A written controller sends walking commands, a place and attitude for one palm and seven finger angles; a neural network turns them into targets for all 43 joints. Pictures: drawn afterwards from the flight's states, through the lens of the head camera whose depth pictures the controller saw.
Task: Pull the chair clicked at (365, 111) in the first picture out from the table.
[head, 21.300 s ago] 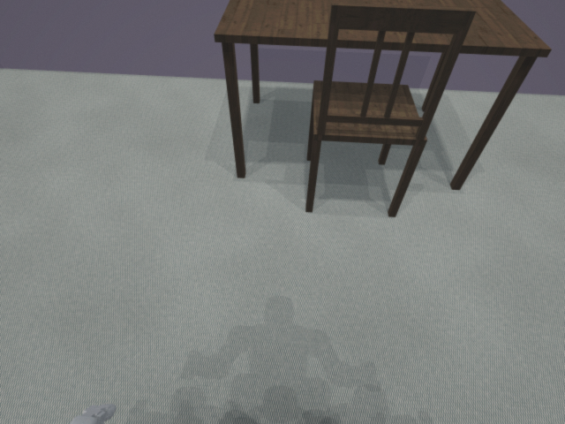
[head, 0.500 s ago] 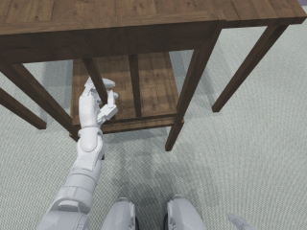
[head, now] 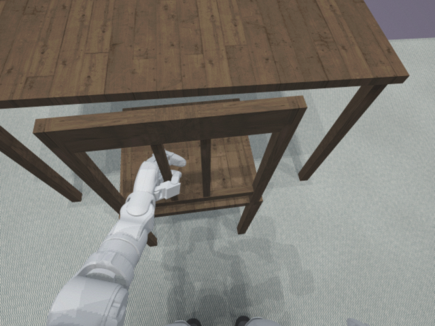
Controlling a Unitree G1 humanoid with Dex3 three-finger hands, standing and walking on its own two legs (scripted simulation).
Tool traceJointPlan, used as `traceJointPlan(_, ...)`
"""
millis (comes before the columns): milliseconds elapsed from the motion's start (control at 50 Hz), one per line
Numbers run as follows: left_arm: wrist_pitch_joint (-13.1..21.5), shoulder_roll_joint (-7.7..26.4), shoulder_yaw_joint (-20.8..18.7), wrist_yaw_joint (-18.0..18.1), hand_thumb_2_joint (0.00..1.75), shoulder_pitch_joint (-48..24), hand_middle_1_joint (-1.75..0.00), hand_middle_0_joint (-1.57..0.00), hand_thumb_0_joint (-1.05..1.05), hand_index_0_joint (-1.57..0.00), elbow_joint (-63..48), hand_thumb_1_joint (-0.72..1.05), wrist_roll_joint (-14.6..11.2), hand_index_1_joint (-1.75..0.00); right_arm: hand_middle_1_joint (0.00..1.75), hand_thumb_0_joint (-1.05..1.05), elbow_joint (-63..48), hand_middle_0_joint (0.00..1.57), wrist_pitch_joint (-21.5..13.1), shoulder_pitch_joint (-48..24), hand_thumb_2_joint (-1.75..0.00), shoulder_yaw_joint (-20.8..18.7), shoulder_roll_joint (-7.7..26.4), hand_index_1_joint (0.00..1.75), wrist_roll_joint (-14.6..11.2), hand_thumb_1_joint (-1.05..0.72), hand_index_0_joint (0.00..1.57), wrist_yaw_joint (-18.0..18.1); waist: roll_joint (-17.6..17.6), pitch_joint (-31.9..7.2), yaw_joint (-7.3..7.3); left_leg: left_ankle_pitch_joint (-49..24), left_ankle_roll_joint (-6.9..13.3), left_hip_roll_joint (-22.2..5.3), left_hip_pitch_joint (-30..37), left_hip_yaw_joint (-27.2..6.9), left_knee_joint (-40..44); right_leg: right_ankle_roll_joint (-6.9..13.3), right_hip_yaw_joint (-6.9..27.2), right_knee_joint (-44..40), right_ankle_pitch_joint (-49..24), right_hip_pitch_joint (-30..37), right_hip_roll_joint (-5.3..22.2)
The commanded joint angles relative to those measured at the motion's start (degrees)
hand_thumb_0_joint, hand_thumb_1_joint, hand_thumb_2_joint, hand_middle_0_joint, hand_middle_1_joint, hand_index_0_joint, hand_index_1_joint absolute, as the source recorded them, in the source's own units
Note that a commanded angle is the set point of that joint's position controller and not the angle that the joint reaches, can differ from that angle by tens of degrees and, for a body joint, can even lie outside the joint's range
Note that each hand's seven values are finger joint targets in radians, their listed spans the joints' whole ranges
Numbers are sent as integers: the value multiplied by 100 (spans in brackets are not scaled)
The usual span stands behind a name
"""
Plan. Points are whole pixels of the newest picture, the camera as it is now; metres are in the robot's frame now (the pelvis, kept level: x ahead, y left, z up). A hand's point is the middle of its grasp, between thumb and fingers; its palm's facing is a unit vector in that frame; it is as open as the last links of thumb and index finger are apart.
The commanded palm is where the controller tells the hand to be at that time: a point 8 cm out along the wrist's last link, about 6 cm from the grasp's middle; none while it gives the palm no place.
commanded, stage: step backward, pulling the chair out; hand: left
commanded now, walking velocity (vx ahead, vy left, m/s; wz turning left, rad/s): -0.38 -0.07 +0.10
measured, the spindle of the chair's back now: (167, 175) +0.42 +0.10 -0.08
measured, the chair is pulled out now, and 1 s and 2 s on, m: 0.03 0.15 0.35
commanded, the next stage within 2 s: none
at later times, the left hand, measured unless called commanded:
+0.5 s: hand (173, 201) +0.35 +0.08 -0.07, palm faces -0.13 -0.98 -0.12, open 5.0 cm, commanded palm +0.33 +0.14 -0.06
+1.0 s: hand (172, 246) +0.26 +0.08 -0.06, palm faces -0.08 -0.99 -0.13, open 5.0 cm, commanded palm +0.24 +0.13 -0.07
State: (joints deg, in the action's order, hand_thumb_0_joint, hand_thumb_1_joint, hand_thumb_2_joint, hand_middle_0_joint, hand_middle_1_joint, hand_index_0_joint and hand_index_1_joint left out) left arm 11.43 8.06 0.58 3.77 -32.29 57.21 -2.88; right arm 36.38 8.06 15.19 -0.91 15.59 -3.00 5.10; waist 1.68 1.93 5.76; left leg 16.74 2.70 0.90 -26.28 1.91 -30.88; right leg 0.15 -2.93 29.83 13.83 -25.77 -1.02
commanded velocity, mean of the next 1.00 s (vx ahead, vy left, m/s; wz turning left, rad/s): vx -0.38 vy -0.03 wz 0.09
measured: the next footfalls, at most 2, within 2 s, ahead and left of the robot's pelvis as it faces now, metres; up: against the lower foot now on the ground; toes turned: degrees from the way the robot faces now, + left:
left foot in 0.94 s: -0.11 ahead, +0.14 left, +0.00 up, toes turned +3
left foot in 1.48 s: -0.26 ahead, +0.12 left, +0.00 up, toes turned +6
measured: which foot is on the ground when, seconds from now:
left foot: down 0.00-0.68, up 0.70-0.92, down 0.94-1.00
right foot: down 0.00-1.00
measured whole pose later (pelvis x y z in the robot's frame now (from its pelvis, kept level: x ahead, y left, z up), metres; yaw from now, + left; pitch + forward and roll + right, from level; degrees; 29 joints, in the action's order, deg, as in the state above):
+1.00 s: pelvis -0.12 -0.01 +0.00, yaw +6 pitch +7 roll +0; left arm 8.2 6.1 2.1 4.7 -35.2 53.4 -2.6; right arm 40.1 2.4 7.3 -2.7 19.4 -3.1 8.0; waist 1.2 11.3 5.6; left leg 16.7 -2.9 -1.0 -20.2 -2.8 -29.6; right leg -0.4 -4.0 27.9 6.8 -27.6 3.4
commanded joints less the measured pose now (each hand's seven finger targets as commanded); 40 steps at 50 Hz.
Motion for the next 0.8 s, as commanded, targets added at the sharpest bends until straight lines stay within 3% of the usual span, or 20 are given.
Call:
traceJointPlan(0,328,643,-29,-1,90,-1295,-145,-50,0,-50,-1061,90,215,-145,30,0,-249,20,-211,597,-90,-235,629,30,95,-90,20,32,518,-2721,-87,-6095,-160,-1027,2625,-993,-283,134,399,73,-2489,727,429)
traceJointPlan(40,384,604,-21,-34,90,-1231,-145,-50,0,-50,-1248,90,232,-145,30,0,-236,20,-214,636,-90,-236,582,30,176,-90,20,-5,747,-2914,-85,-6782,-275,-1000,3055,-930,-468,152,330,-22,-2447,646,395)
traceJointPlan(80,402,714,-128,-42,90,-1138,-145,-50,0,-50,-1331,90,243,-145,30,0,-269,20,-209,587,-90,-250,580,30,189,-90,20,-31,634,-3035,-121,-6553,-296,-997,3021,-887,-558,175,328,-164,-2607,874,390)
traceJointPlan(120,439,706,-108,-46,90,-1190,-145,-50,0,-50,-1451,90,236,-145,30,0,-334,20,-225,450,-90,-227,557,30,141,-90,20,-31,271,-2979,-123,-5263,-277,-939,2310,-783,-603,273,469,-276,-3514,1460,568)
traceJointPlan(180,464,1042,-284,-29,90,-1064,-145,-50,0,-50,-1357,90,207,-145,30,0,-435,20,-292,282,-90,-223,653,30,21,-90,20,98,-341,-2851,-168,-1975,-383,-596,698,-564,-585,512,843,-185,-5524,2791,1227)
traceJointPlan(220,420,1032,-248,-37,90,-1085,-145,-50,0,-50,-1310,90,216,-145,30,0,-399,20,-337,167,-90,-178,659,30,-8,-90,20,152,-456,-2738,-189,-1070,-387,-446,339,-540,-418,529,820,-124,-5762,3046,1370)
traceJointPlan(260,415,1062,-275,-34,90,-1102,-145,-50,0,-50,-1337,90,245,-145,30,0,-345,20,-368,153,-90,-201,699,30,7,-90,20,203,-488,-2755,-159,-1828,-339,-484,533,-554,-175,371,649,-42,-5534,2953,1184)
traceJointPlan(300,440,979,-186,-23,90,-1136,-145,-50,0,-50,-1414,90,256,-145,30,0,-321,20,-395,226,-90,-195,728,30,52,-90,20,214,-132,-2830,-108,-3790,-272,-626,1244,-656,-25,213,459,132,-5096,2486,871)
traceJointPlan(320,478,908,-154,-27,90,-1182,-145,-50,0,-50,-1524,90,250,-145,30,0,-307,20,-402,240,-90,-186,709,30,97,-90,20,196,116,-2908,-107,-5018,-205,-759,1802,-854,-62,158,412,190,-4492,2023,715)
traceJointPlan(360,496,753,-138,-30,90,-1111,-145,-50,0,-50,-1621,90,263,-145,30,0,-233,20,-423,343,-90,-207,613,30,207,-90,20,78,600,-3100,-91,-7341,-75,-1135,3298,-1378,-72,84,385,397,-1700,694,354)
traceJointPlan(400,468,665,-135,-26,90,-1062,-145,-50,0,-50,-1616,90,295,-145,30,0,-223,20,-439,311,-90,-223,501,30,359,-90,20,-97,1278,-2972,-145,-7993,-33,-1412,4255,-1620,-19,99,374,617,453,-199,187)
traceJointPlan(440,452,706,-215,19,90,-1188,-145,-50,0,-50,-1657,90,291,-145,30,0,-270,20,-481,256,-90,-224,442,30,399,-90,20,-164,1120,-2740,-184,-7728,25,-1487,4221,-1628,-53,132,400,645,617,-287,212)
traceJointPlan(480,447,866,-341,57,90,-1243,-145,-50,0,-50,-1622,90,279,-145,30,0,-255,20,-534,260,-90,-214,447,30,374,-90,20,-146,782,-2678,-190,-7287,71,-1496,3971,-1594,-145,138,404,277,153,28,231)
traceJointPlan(560,471,822,-217,49,90,-1463,-145,-50,0,-50,-1418,90,294,-145,30,0,-197,20,-674,40,-90,-188,492,30,268,-90,20,-88,692,-2141,-222,-5106,75,-1354,2165,-1465,55,182,568,26,-875,1050,431)
traceJointPlan(600,488,1024,-361,96,90,-1410,-145,-50,0,-50,-1404,90,279,-145,30,0,-112,20,-712,219,-90,-239,557,30,196,-90,20,-31,378,-2443,-216,-4538,-49,-1108,1874,-1222,-225,207,630,-220,-2335,1576,559)
traceJointPlan(640,536,1158,-401,109,90,-1456,-145,-50,0,-50,-1298,90,222,-145,30,0,-69,20,-787,260,-90,-267,551,30,69,-90,20,49,-461,-2792,-165,-2085,-384,-476,1058,-654,-841,455,1005,-320,-4637,2420,1251)
traceJointPlan(660,507,1246,-429,92,90,-1470,-145,-50,0,-50,-1156,90,203,-145,30,0,-84,20,-841,125,-90,-257,571,30,31,-90,20,77,-628,-2672,-210,1,-476,-139,538,-553,-1244,622,1330,-429,-5210,2624,1720)
traceJointPlan(680,375,1426,-558,87,90,-1347,-145,-50,0,-50,-939,90,204,-145,30,0,-78,20,-853,21,-90,-230,613,30,9,-90,20,97,-622,-2567,-311,983,-467,-13,128,-686,-1591,725,1467,-456,-5267,2628,1992)
traceJointPlan(720,282,1278,-450,86,90,-1565,-145,-50,0,-50,-1018,90,222,-145,30,0,35,20,-934,-110,-90,-175,582,30,53,-90,20,127,-333,-2411,-323,1168,-464,-155,-80,-956,-1770,861,1446,-400,-4902,2545,2255)
traceJointPlan(780,160,1274,-450,155,90,-1501,-145,-50,0,-50,-1017,90,182,-145,30,0,147,20,-939,-141,-90,-163,692,30,52,-90,20,193,-303,-2482,-285,782,-477,-239,10,-969,-1209,726,1212,-279,-5163,2861,2212)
